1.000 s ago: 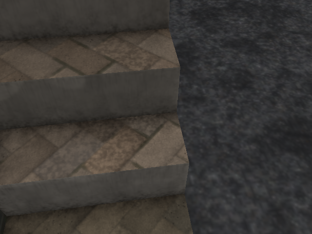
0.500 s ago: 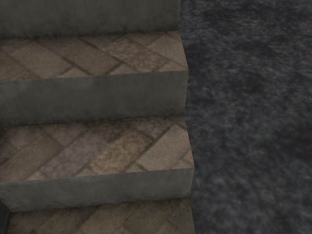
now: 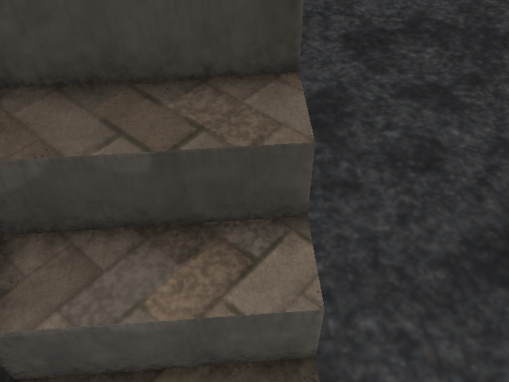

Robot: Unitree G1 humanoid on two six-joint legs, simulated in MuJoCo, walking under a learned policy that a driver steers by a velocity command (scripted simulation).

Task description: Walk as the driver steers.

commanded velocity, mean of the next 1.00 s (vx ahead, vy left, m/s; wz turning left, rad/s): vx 0.23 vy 0.00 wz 0.00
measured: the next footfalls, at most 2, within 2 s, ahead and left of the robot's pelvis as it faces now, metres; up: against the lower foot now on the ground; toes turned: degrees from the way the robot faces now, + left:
left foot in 0.44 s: +0.36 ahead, +0.16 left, +0.21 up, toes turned +4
right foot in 0.94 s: +0.36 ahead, -0.02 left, +0.22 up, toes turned -1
